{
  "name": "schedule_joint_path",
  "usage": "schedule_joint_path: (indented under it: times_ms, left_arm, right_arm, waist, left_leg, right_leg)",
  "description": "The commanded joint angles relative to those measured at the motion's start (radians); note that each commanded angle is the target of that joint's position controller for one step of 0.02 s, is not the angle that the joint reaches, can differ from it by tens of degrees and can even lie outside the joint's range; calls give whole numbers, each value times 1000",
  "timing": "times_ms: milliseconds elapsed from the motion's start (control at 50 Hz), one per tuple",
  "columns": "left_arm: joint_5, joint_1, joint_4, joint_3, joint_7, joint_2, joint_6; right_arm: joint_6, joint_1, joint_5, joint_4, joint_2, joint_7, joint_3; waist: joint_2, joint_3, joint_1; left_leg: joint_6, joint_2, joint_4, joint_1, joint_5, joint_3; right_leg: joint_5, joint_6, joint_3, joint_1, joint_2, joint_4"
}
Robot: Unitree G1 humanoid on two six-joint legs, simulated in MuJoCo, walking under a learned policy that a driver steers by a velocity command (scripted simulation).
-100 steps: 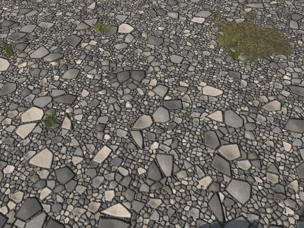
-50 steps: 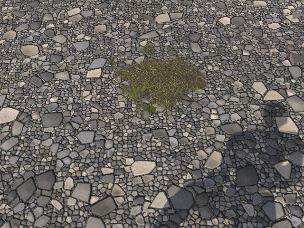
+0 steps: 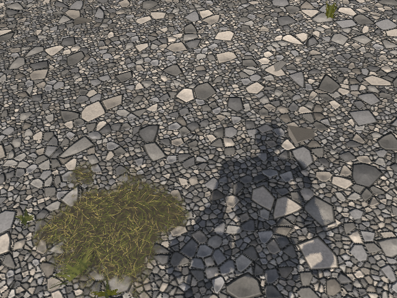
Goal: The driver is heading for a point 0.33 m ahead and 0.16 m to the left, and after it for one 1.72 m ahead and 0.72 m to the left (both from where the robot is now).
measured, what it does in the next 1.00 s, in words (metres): walks ahead, turning left: left foot, then right foot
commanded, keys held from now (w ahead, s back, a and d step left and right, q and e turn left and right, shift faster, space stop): q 1.00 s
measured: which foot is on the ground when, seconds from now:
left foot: up 0.00-0.22, down 0.24-0.74, up 0.76-1.00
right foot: down 0.00-0.24, up 0.26-0.72, down 0.74-1.00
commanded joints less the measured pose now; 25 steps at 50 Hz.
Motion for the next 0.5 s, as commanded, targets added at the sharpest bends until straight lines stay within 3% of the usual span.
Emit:
schedule_joint_path:
  times_ms: [20, 80, 140, 200, 220, 240, 260, 280, 300, 320, 340, 380, 440, 500]
  left_arm:
    - [-5, -36, -51, 18, 11, 103, -21]
    - [-9, -23, -41, 17, 22, 109, -10]
    - [-8, 13, -22, 26, 33, 131, 5]
    - [-10, -7, -25, 41, 45, 162, 24]
    - [-11, -21, -31, 44, 45, 167, 34]
    - [-13, -12, -42, 47, 42, 175, 38]
    - [-4, 61, -85, 27, 34, 75, 43]
    - [-3, 73, -94, 23, 30, 87, 61]
    - [6, 30, -93, 24, 28, 105, 70]
    - [5, -41, -105, 26, 27, 110, 71]
    - [8, -82, -114, 28, 30, 113, 73]
    - [22, -53, -112, 28, 30, 106, 101]
    - [11, -39, -117, 22, 30, 83, 120]
    - [9, -95, -141, 23, 35, 92, 129]
  right_arm:
    - [7, 43, -4, -37, -23, 0, -7]
    - [6, -59, -4, -73, 2, 8, 8]
    - [5, -81, -12, -94, -8, 12, 8]
    - [-1, -5, -20, -92, -45, 8, -8]
    - [-11, 70, -24, -73, -56, 3, -16]
    - [-25, 151, -29, -63, -112, -9, -33]
    - [-27, 143, -17, -74, -241, -20, -66]
    - [-10, 179, 35, -82, -262, -21, -78]
    - [8, 109, 43, -109, -222, -26, -73]
    - [23, 36, 35, -120, -156, -33, -53]
    - [32, -4, 27, -121, -114, -37, -40]
    - [38, -34, 20, -128, -98, -39, -36]
    - [30, -32, 10, -132, -139, -30, -50]
    - [43, -27, 7, -140, -156, -29, -58]
  waist:
    - [-123, 15, -41]
    - [-143, 16, -6]
    - [-144, -6, 12]
    - [-143, -47, -18]
    - [-107, -87, -54]
    - [-20, -150, -100]
    - [194, -227, -25]
    - [182, -378, -58]
    - [47, -297, -51]
    - [-11, -162, -39]
    - [-43, -79, -16]
    - [-8, -80, 13]
    - [7, -118, 17]
    - [50, -112, -10]
  left_leg:
    - [-16, 3, -68, -2, 105, 23]
    - [-6, -15, -268, 56, 206, 80]
    - [23, -44, -372, 91, 185, 115]
    - [76, -95, -443, 177, 61, 136]
    - [97, -120, -526, 263, 106, 137]
    - [140, -55, -607, 417, 421, 34]
    - [269, 230, -500, 652, 1109, -295]
    - [422, 325, -588, 742, 1061, -527]
    - [408, 306, -640, 650, 797, -467]
    - [367, 253, -685, 515, 613, -406]
    - [314, 193, -722, 420, 520, -353]
    - [259, 117, -749, 327, 431, -281]
    - [231, 80, -753, 315, 359, -269]
    - [211, 64, -788, 315, 83, -324]
  right_leg:
    - [679, -80, 32, -33, -254, -82]
    - [687, -69, -40, -18, -235, -48]
    - [739, -62, -51, 71, -263, 40]
    - [857, -45, -50, 117, -284, 240]
    - [800, -25, -66, 105, -262, 393]
    - [553, 24, -85, 4, -204, 632]
    - [-340, 71, -88, -285, -40, 947]
    - [-482, 90, 103, -418, 38, 1115]
    - [-420, 93, 161, -460, -28, 1134]
    - [-350, 96, 161, -484, -56, 1078]
    - [-300, 102, 162, -479, -78, 995]
    - [-242, 110, 152, -391, -75, 901]
    - [-223, 120, 149, -360, -56, 794]
    - [-205, 127, 159, -378, -52, 692]
Velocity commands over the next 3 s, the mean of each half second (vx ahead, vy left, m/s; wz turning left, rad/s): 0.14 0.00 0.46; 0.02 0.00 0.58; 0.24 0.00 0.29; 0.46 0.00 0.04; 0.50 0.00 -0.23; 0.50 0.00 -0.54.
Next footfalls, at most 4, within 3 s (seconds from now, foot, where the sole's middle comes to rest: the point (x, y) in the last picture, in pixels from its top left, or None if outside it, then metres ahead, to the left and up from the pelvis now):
0.24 left None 0.23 0.10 -0.79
0.74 right None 0.22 -0.09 -0.79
1.18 left None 0.08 0.07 -0.79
1.66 right None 0.45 0.13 -0.79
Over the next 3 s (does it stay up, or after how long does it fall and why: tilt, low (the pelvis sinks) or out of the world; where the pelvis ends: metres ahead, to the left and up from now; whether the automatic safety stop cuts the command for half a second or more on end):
stays up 0.87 0.51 -0.01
